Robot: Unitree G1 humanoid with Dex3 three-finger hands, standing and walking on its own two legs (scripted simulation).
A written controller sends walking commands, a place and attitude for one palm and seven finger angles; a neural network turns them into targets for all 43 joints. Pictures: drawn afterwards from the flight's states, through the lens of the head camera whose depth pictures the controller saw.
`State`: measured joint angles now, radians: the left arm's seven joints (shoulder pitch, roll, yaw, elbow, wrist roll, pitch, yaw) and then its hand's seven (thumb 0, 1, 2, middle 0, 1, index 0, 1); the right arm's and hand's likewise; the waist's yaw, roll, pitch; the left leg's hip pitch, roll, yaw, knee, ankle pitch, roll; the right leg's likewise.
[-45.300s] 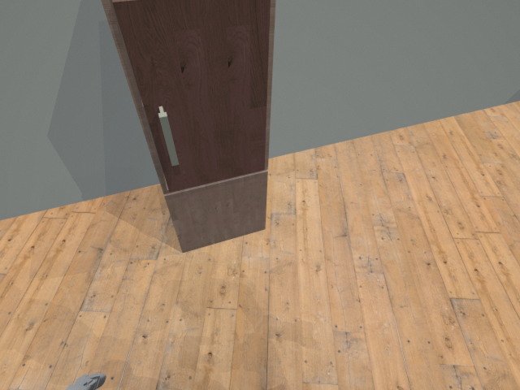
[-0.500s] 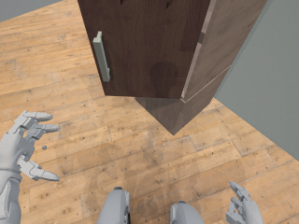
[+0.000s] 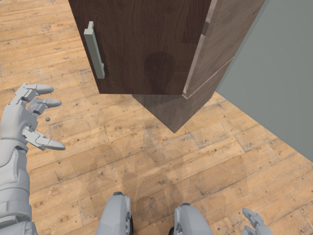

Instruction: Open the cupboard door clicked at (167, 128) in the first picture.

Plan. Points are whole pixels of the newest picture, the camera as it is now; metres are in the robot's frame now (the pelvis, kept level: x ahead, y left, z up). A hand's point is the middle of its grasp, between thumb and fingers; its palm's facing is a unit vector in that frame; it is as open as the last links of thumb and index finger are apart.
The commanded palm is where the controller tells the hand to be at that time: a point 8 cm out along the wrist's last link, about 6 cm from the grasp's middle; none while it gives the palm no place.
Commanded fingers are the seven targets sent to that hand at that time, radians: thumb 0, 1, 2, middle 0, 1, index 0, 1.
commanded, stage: move the hooked fingers beside the handle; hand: left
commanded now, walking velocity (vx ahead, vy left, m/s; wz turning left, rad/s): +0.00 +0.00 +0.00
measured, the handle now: (96, 52) +0.61 +0.20 +0.03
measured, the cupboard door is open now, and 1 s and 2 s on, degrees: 46 46 46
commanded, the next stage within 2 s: none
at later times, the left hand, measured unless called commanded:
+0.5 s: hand (59, 92) +0.46 +0.27 +0.03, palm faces +0.06 -1.00 -0.04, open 14.0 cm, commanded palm +0.45 +0.30 +0.03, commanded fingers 0.00 -0.50 0.30 -0.30 -1.20 -0.30 -1.20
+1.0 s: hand (72, 69) +0.54 +0.26 +0.02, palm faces +0.06 -1.00 -0.03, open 14.0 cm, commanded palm +0.54 +0.28 +0.02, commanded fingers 0.00 -0.50 0.30 -0.30 -1.20 -0.30 -1.20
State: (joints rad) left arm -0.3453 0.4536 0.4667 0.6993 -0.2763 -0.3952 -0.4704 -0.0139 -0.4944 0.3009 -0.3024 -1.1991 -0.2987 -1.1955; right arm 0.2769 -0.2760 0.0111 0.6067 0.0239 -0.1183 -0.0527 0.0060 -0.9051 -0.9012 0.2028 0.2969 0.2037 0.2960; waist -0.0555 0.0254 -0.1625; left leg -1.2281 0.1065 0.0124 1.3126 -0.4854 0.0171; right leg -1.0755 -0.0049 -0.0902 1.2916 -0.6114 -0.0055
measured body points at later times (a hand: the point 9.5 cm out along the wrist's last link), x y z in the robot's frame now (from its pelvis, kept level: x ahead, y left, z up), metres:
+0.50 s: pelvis -0.01 +0.01 -0.02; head +0.14 +0.04 +0.41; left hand +0.45 +0.32 +0.04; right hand +0.06 -0.27 -0.12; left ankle +0.07 +0.11 -0.61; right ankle +0.00 -0.12 -0.61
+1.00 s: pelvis -0.01 +0.00 -0.05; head +0.19 +0.03 +0.36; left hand +0.54 +0.32 +0.03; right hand +0.00 -0.28 -0.14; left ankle +0.07 +0.11 -0.61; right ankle +0.00 -0.12 -0.61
